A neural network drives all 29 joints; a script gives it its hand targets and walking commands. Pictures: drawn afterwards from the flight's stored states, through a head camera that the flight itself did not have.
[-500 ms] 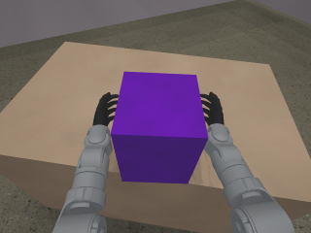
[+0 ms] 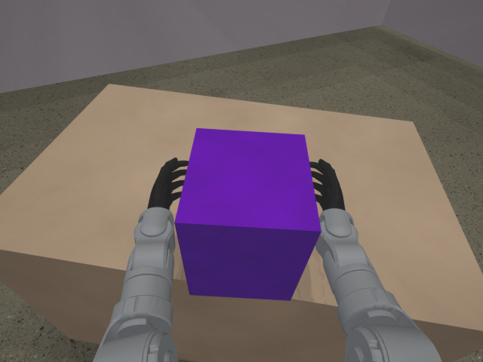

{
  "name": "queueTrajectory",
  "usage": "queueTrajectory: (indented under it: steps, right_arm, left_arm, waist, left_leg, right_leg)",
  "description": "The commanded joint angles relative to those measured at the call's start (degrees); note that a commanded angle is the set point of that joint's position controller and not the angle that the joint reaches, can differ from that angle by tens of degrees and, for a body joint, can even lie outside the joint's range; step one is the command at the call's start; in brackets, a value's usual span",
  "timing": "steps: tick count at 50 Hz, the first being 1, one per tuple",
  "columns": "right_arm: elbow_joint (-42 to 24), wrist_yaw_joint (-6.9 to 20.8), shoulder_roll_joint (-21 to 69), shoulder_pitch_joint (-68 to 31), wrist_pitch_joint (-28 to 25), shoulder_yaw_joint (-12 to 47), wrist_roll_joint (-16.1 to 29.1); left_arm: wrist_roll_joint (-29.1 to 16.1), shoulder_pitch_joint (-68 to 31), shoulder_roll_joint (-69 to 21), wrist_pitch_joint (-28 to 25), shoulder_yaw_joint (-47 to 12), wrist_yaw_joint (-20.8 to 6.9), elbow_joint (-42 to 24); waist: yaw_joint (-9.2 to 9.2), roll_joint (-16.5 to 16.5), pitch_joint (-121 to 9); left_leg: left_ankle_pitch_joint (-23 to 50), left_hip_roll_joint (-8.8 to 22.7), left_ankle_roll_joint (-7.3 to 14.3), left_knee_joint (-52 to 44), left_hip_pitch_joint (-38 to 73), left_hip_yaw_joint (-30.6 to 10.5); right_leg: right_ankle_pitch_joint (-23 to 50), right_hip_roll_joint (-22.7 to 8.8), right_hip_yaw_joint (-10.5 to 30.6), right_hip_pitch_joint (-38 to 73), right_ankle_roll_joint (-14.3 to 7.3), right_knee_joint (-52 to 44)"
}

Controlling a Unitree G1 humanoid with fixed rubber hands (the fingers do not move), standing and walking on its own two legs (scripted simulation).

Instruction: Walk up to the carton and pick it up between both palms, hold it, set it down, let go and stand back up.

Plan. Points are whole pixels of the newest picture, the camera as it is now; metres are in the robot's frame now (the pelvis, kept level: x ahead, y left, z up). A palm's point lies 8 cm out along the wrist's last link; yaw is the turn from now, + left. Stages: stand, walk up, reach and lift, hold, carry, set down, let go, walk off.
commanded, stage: reach and lift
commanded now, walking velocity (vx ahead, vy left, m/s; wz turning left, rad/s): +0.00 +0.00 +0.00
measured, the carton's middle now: (245, 217) +0.38 +0.05 +0.02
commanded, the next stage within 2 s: none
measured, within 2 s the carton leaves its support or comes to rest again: leaves its support in 0.50 s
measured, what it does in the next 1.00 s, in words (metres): stands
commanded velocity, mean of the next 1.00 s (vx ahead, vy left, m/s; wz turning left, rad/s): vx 0.00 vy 0.00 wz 0.00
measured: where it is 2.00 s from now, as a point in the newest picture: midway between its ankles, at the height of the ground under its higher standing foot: outside the picture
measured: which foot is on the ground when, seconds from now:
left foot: down 0.00-1.00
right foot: down 0.00-1.00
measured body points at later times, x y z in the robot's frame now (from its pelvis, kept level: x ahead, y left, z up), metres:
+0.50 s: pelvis +0.00 -0.01 +0.00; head +0.00 +0.02 +0.45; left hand +0.37 +0.18 +0.08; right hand +0.39 -0.11 +0.09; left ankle +0.05 +0.13 -0.75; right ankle -0.04 -0.13 -0.75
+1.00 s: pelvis +0.00 +0.00 +0.00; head -0.03 +0.03 +0.45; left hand +0.36 +0.18 +0.13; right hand +0.38 -0.12 +0.13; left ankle +0.05 +0.13 -0.75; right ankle -0.04 -0.13 -0.75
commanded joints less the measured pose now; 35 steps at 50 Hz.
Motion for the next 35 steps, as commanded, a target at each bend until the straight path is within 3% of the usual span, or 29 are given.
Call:
queueTrajectory:
  steps: [1, 2, 3, 4, 5, 6, 7, 8, 13, 23, 29, 35]
  right_arm:
    - [-7.9, 8.0, 32.2, -30.6, -6.0, 19.7, -1.4]
    - [-9.5, 7.9, 31.6, -30.1, -6.4, 19.2, -1.0]
    - [-11.3, 8.1, 31.5, -33.8, -7.1, 19.5, -1.0]
    - [-8.2, 8.0, 32.0, -28.6, -5.9, 21.0, 0.3]
    - [-2.8, 9.1, 26.8, -30.9, -6.4, 16.3, -0.9]
    - [-4.1, 9.5, 27.0, -31.3, -6.9, 15.0, -1.9]
    - [-5.5, 10.0, 26.8, -30.0, -7.0, 14.9, -2.3]
    - [-6.4, 10.1, 26.4, -30.3, -7.2, 15.1, -2.3]
    - [-8.7, 8.9, 28.7, -33.1, -8.2, 18.5, -1.1]
    - [-16.8, 6.4, 30.7, -37.0, -6.0, 29.1, 5.9]
    - [-20.6, 4.7, 30.7, -37.9, -1.7, 34.4, 11.4]
    - [-23.1, 3.5, 29.7, -38.1, 2.1, 35.7, 14.6]
  left_arm:
    - [0.5, -29.0, -32.3, -0.6, -21.5, -9.0, -4.7]
    - [-1.1, -30.3, -33.4, -0.6, -23.9, -9.0, -7.7]
    - [-1.1, -32.4, -33.5, -0.4, -23.9, -8.8, -7.1]
    - [-0.7, -28.4, -33.3, 0.6, -23.5, -8.6, -6.3]
    - [2.0, -29.4, -33.0, 1.3, -18.4, -7.8, -6.0]
    - [2.3, -30.7, -32.0, 1.8, -18.2, -7.6, -5.8]
    - [2.2, -28.4, -30.9, 2.2, -18.9, -7.3, -6.3]
    - [1.6, -29.1, -31.1, 2.6, -19.9, -7.0, -7.1]
    - [-0.9, -32.4, -33.9, 2.6, -24.0, -6.5, -8.9]
    - [-4.7, -34.6, -34.9, 5.3, -29.7, -6.2, -15.6]
    - [-6.5, -34.3, -33.9, 8.9, -31.6, -5.7, -19.7]
    - [-7.4, -34.4, -33.0, 12.9, -32.3, -6.3, -22.9]
  waist:
    - [-0.55, 4.6, -20.0]
    - [-2.07, 5.2, -22.3]
    - [-1.58, 5.6, -23.1]
    - [-1.49, 6.1, -19.7]
    - [0.45, 9.0, -18.2]
    - [0.15, 7.3, -18.1]
    - [0.39, 7.6, -18.8]
    - [-0.53, 6.5, -19.7]
    - [-1.84, 5.5, -25.8]
    - [-1.82, 4.7, -30.2]
    - [-1.43, 4.5, -27.9]
    - [-2.59, 4.3, -24.8]
  left_leg:
    - [19.8, -2.8, -0.8, 1.6, 20.9, 2.2]
    - [20.5, -3.1, -1.1, 2.1, 22.1, 2.4]
    - [20.5, -2.9, -1.5, 2.0, 21.8, 2.3]
    - [20.7, -3.0, -1.5, 1.8, 23.4, 2.4]
    - [16.6, -3.5, -1.9, 0.4, 15.6, 4.2]
    - [12.1, -3.2, -1.5, -0.5, 16.0, 4.5]
    - [11.7, -2.8, -1.3, -0.4, 18.1, 4.1]
    - [12.1, -2.6, -1.3, -0.5, 19.3, 4.1]
    - [20.4, -2.6, -1.6, 1.5, 21.7, 3.5]
    - [23.9, -2.9, -1.2, 2.9, 22.1, 1.4]
    - [21.1, -3.5, -0.4, 3.1, 22.6, 0.1]
    - [18.7, -4.0, -0.5, 2.9, 23.4, -0.6]
  right_leg:
    - [17.4, 3.0, -2.7, -1.4, 1.2, -2.4]
    - [17.9, 3.0, -3.2, -2.5, 1.3, -2.2]
    - [16.6, 3.2, -3.3, -3.1, 0.9, -2.7]
    - [15.9, 3.2, -3.1, -2.4, 0.8, -3.3]
    - [3.2, 3.2, -3.3, -9.5, 0.5, -3.9]
    - [0.5, 3.2, -4.3, -8.7, 0.7, -4.0]
    - [1.4, 3.2, -4.7, -8.0, 0.5, -3.8]
    - [1.9, 3.2, -4.7, -8.3, 0.5, -4.1]
    - [10.5, 3.2, -4.2, -6.4, 0.7, -4.0]
    - [21.0, 2.6, -3.0, -2.2, 1.9, -2.2]
    - [21.4, 2.1, -2.0, -2.2, 2.9, -1.6]
    - [19.6, 2.2, -1.8, -2.4, 3.3, -1.6]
